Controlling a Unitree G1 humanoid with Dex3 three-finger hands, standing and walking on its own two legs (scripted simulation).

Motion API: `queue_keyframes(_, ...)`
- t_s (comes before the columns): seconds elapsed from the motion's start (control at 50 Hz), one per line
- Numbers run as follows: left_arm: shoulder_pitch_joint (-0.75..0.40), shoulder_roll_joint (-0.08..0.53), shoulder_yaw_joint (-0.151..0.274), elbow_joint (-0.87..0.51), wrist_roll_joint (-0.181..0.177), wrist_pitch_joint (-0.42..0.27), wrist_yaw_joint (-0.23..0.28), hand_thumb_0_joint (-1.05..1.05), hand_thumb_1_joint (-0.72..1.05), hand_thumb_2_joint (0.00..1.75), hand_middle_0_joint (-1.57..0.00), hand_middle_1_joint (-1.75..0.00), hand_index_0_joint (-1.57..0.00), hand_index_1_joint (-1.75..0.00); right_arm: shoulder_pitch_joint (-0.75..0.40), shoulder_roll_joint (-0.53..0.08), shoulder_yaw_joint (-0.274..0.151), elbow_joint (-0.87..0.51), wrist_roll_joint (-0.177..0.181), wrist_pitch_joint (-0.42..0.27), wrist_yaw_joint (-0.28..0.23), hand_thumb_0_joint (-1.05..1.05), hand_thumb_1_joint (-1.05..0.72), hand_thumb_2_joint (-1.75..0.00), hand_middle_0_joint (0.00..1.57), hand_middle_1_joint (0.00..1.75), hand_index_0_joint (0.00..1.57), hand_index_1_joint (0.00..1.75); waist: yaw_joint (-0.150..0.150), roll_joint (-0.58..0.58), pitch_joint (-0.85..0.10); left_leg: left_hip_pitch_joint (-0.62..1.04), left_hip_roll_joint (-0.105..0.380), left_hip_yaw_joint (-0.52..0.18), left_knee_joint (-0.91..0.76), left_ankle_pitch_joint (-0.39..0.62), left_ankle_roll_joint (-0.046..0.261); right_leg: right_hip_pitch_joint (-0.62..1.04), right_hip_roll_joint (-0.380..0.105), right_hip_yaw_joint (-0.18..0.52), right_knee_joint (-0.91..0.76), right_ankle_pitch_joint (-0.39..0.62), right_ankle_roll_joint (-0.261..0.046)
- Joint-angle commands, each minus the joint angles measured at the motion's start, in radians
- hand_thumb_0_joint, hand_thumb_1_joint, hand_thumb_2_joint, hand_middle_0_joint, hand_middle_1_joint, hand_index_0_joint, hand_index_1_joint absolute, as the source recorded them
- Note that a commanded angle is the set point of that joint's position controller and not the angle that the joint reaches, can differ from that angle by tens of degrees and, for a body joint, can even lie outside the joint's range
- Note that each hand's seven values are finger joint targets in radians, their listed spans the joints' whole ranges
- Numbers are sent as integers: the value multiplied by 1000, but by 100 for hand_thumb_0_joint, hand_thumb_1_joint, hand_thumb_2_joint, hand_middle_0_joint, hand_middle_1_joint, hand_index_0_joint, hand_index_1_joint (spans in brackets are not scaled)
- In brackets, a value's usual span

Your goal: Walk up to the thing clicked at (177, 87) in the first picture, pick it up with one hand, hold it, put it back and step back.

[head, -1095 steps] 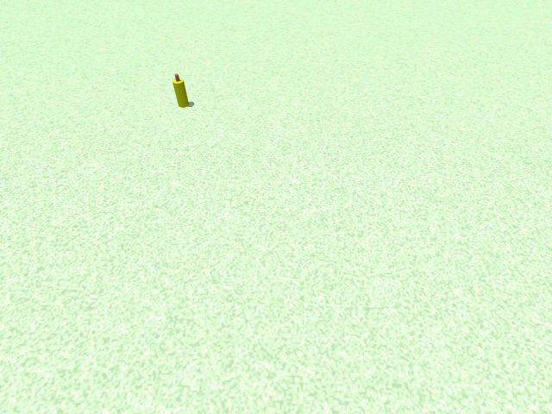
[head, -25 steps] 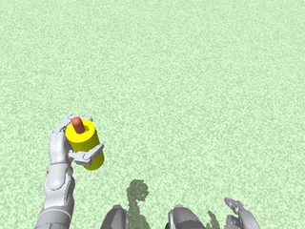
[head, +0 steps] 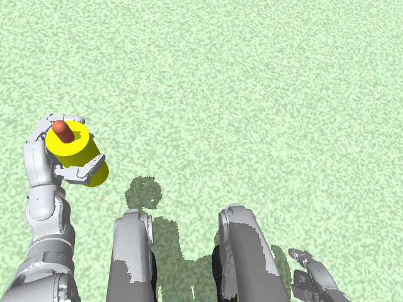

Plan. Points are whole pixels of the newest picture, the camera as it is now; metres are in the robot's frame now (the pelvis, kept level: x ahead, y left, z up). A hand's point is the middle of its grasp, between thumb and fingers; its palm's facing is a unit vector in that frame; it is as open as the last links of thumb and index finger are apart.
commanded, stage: crouch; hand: left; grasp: from the side
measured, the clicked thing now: (79, 153) +0.41 +0.22 -0.06
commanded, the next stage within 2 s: lower in 0.92 s
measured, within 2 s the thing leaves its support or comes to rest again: neither
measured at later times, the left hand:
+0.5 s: hand (96, 164) +0.43 +0.23 -0.19, palm faces +0.20 -0.98 -0.03, open 9.7 cm
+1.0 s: hand (101, 170) +0.43 +0.24 -0.26, palm faces +0.18 -0.98 -0.03, open 9.7 cm
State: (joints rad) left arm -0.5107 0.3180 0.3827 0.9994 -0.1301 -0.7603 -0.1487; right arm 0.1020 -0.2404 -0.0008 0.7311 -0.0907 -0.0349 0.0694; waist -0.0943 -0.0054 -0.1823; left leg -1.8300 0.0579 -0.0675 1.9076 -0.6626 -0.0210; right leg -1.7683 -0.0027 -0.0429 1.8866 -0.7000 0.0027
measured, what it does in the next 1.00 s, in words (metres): lowers itself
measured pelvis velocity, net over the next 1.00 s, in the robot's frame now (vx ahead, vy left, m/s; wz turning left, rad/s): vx -0.02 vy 0.00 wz -0.10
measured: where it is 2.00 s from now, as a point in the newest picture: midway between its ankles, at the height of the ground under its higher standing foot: (186, 293)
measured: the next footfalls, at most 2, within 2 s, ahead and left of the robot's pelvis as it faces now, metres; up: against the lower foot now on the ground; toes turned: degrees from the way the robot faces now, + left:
none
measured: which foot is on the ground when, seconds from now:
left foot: down 0.00-1.00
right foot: down 0.00-1.00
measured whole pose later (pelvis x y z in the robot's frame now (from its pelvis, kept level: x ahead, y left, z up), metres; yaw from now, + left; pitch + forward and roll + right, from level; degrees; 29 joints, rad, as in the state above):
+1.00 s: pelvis -0.02 +0.00 -0.18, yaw -6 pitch +26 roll -8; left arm -0.62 0.52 0.55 1.10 -0.09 -0.78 -0.18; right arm 0.02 -0.29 0.15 0.74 -0.19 0.02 0.10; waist -0.18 -0.08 0.05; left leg -2.28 0.04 -0.20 2.49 -0.68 -0.03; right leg -2.18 0.03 -0.11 2.41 -0.70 0.02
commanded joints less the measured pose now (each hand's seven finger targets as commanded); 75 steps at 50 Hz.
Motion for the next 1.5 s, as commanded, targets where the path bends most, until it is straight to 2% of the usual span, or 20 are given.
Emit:
queue_keyframes(0.0, -414, 271, 94, -244, -18, -146, 7, 0, 19, 130, -124, -139, -124, -140, 111, -207, -52, -39, -9, -19, -6, 0, -92, -92, 20, 30, 20, 30, 6, 178, -674, 447, -37, -1, -123, 249, 26, 165, 33, -19, -111, 248, -49)
queue_keyframes(0.14, -501, 351, 139, -237, 5, -152, 11, 0, 16, 128, -121, -135, -120, -137, 109, -214, -38, -31, -23, -5, -2, 0, -93, -92, 20, 30, 20, 30, -11, 216, -677, 300, -37, 27, -10, 163, 26, 100, 35, -16, -10, 187, -45)
queue_keyframes(0.2, -491, 333, 141, -197, 0, -145, 5, 0, 17, 126, -120, -132, -119, -134, 98, -217, -32, -27, -25, -1, -1, 0, -93, -92, 20, 30, 20, 30, -19, 206, -637, 234, -38, 31, 27, 99, 26, 58, 35, -28, 27, 142, -44)
queue_keyframes(0.24, -530, 342, 139, -201, 1, -142, -9, 0, 19, 126, -120, -133, -120, -135, 112, -231, -29, -16, -28, 4, -2, 0, -93, -92, 20, 30, 20, 30, -36, 236, -665, 261, -35, 23, 59, 133, 24, 23, 35, -40, 67, 175, -44)
queue_keyframes(0.26, -515, 378, 157, -196, 8, -137, -8, 0, 18, 125, -119, -131, -118, -133, 111, -235, -28, -19, -29, 6, -2, 0, -93, -92, 20, 30, 20, 30, -23, 234, -667, 237, -36, 26, 71, 134, 23, 25, 36, -41, 79, 173, -45)
queue_keyframes(0.3, -506, 363, 142, -154, 15, -128, -17, 0, 19, 125, -118, -131, -118, -133, 104, -237, -23, -17, -29, 11, -2, 0, -92, -92, 20, 30, 20, 30, -34, 226, -622, 204, -35, 24, 89, 106, 23, -15, 37, -51, 103, 154, -45)
queue_keyframes(0.36, -525, 410, 190, -157, 6, -127, -17, 0, 18, 122, -118, -130, -118, -131, 100, -252, -10, -27, -35, 14, -1, 0, -93, -92, 20, 30, 20, 30, -37, 211, -624, 153, -37, 20, 136, 105, 26, -5, 38, -60, 132, 166, -39)
queue_keyframes(0.38, -508, 375, 169, -120, -1, -123, -25, 0, 20, 123, -118, -130, -118, -132, 104, -251, -4, -18, -36, 18, -1, 0, -92, -91, 20, 30, 20, 30, -46, 193, -593, 129, -37, 20, 148, 94, 27, -17, 40, -64, 137, 157, -37)
queue_keyframes(0.42, -523, 434, 206, -152, -3, -129, -29, 0, 20, 122, -119, -130, -118, -131, 99, -263, 1, -24, -39, 20, 0, 0, -92, -91, 20, 30, 20, 30, -39, 199, -595, 99, -38, 20, 172, 82, 29, -13, 41, -63, 151, 153, -35)
queue_keyframes(0.46, -520, 441, 196, -127, 6, -128, -34, 0, 22, 122, -118, -130, -118, -131, 88, -261, 10, -20, -45, 24, -1, 0, -91, -91, 20, 30, 20, 30, -42, 201, -552, 61, -36, 23, 188, 51, 29, -36, 46, -68, 164, 127, -35)
queue_keyframes(0.5, -513, 460, 220, -148, 2, -132, -32, 0, 24, 123, -119, -131, -119, -132, 94, -269, 16, -22, -50, 26, 1, 0, -91, -91, 20, 30, 20, 30, -40, 209, -571, 61, -35, 19, 206, 77, 27, -24, 49, -72, 182, 152, -34)
queue_keyframes(0.72, -461, 484, 215, -164, 11, -132, -36, 0, 24, 124, -120, -132, -121, -133, 84, -303, 42, -14, -79, 40, 9, 0, -92, -91, 20, 30, 20, 30, -54, 283, -551, 90, -22, -15, 271, 148, 13, -78, 58, -105, 262, 213, -37)
queue_keyframes(1.0, -466, 494, 197, -180, 1, -156, -17, 0, 25, 125, -123, -134, -124, -135, 39, -323, 87, -19, -102, 54, 18, 0, -92, -91, 20, 30, 20, 30, -84, 297, -471, 36, -19, -46, 314, 116, 11, -97, 63, -136, 300, 201, -35)
queue_keyframes(1.1, -446, 465, 185, -59, -7, -172, -8, 0, 17, 123, -125, -138, -126, -139, 28, -326, 122, -21, -113, 57, 24, 0, -93, -91, 20, 30, 20, 30, -117, 238, -413, -18, -17, -55, 356, 121, 16, -72, 70, -145, 301, 216, -27)
queue_keyframes(1.2, -447, 559, 231, -46, 6, -221, -1, 0, 22, 122, -127, -138, -129, -138, -14, -350, 151, -46, -136, 61, 28, 0, -93, -91, 20, 30, 20, 30, -115, 239, -406, -14, -11, -67, 377, 116, 16, -52, 76, -158, 313, 213, -23)
queue_keyframes(1.3, -445, 586, 238, -59, -3, -249, 1, 0, 25, 119, -124, -134, -125, -134, -39, -371, 181, -64, -153, 60, 32, 0, -93, -91, 20, 30, 20, 30, -135, 325, -411, 48, -3, -89, 376, 159, 1, -53, 77, -175, 339, 248, -28)
queue_keyframes(1.32, -419, 553, 224, -13, -6, -251, -2, 0, 26, 119, -122, -133, -123, -133, -42, -376, 187, -58, -157, 62, 33, 0, -93, -91, 20, 30, 20, 30, -143, 321, -383, 57, -1, -95, 371, 152, -1, -66, 76, -182, 341, 238, -27)
queue_keyframes(1.36, -438, 631, 257, -62, 3, -263, 5, 0, 25, 119, -123, -133, -124, -133, -53, -393, 193, -73, -166, 60, 30, 0, -93, -91, 20, 30, 20, 30, -141, 366, -391, 88, 3, -103, 376, 174, -7, -64, 76, -189, 353, 260, -30)
queue_keyframes(1.4, -429, 609, 229, -48, 8, -271, 1, 0, 25, 117, -120, -131, -122, -131, -69, -403, 199, -75, -175, 61, 30, 0, -93, -91, 20, 30, 20, 30, -153, 383, -381, 120, 8, -111, 380, 207, -12, -76, 75, -195, 365, 282, -30)
queue_keyframes(1.48, -417, 623, 243, -9, -4, -277, 14, 0, 19, 117, -121, -131, -122, -131, -78, -403, 228, -89, -187, 62, 32, 0, -93, -91, 20, 30, 20, 30, -171, 338, -366, 62, 6, -114, 414, 199, -4, -13, 81, -196, 349, 301, -20)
